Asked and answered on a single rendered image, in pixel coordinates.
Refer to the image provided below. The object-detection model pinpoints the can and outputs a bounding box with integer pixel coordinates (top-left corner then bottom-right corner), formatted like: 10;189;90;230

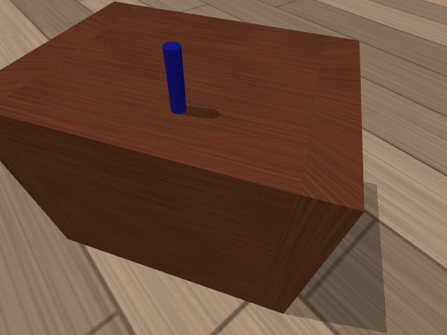
163;42;186;114

